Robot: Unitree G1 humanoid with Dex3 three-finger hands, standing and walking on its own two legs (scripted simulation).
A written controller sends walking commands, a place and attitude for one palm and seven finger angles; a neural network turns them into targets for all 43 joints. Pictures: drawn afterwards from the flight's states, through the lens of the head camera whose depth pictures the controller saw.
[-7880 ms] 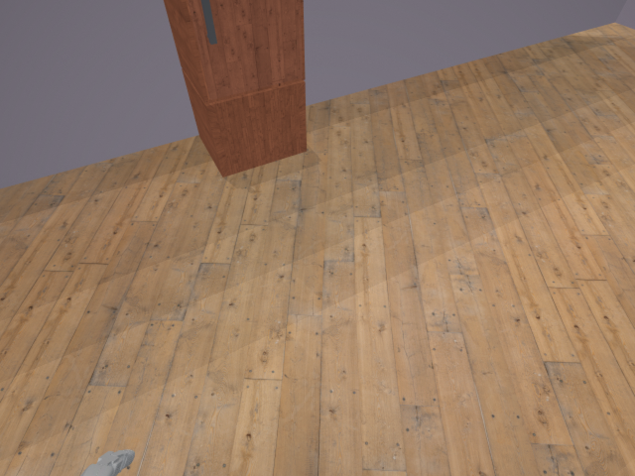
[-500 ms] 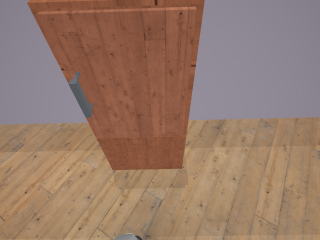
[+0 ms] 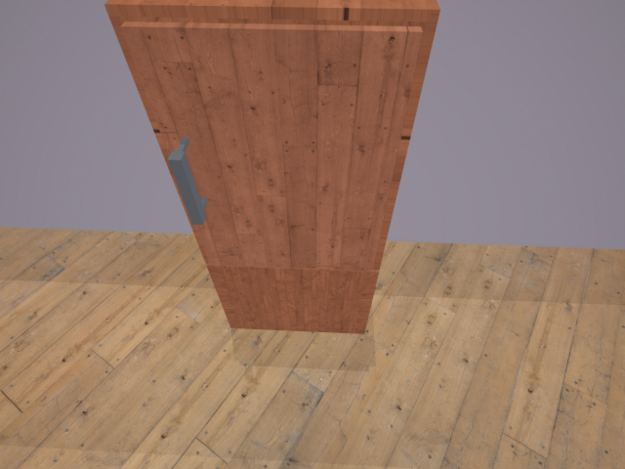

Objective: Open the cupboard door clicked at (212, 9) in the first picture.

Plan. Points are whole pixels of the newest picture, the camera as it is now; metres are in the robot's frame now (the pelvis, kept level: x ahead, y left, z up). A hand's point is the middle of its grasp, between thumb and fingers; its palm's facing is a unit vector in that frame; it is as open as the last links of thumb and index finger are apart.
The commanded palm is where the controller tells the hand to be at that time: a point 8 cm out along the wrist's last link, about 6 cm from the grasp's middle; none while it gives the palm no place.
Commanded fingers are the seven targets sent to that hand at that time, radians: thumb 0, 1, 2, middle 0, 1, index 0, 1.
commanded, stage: come to a stop and stand still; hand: left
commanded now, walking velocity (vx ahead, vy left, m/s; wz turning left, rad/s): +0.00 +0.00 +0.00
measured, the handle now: (191, 182) +0.58 +0.29 -0.02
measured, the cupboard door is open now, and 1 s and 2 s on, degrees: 0 0 0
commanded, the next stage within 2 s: look again from close up in 0.42 s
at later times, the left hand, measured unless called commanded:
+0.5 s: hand out of the picture +0.02 +0.21 -0.18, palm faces +0.01 -0.98 -0.18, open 7.4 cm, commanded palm none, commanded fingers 0.00 0.90 0.90 -0.20 -0.30 -0.20 -0.30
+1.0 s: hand out of the picture +0.02 +0.21 -0.16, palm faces +0.01 -0.97 -0.25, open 7.4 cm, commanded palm none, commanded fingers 0.00 0.90 0.90 -0.20 -0.30 -0.20 -0.30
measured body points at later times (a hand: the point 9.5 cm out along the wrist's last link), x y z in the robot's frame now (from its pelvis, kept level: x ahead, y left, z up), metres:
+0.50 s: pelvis +0.01 +0.03 +0.01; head +0.03 +0.04 +0.46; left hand +0.02 +0.26 -0.16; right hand +0.01 -0.20 -0.15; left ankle -0.02 +0.13 -0.74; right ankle -0.01 -0.13 -0.74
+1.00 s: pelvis -0.04 +0.01 +0.00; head -0.08 +0.01 +0.45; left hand +0.02 +0.26 -0.14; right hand +0.03 -0.26 -0.13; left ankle -0.02 +0.13 -0.74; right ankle -0.01 -0.13 -0.74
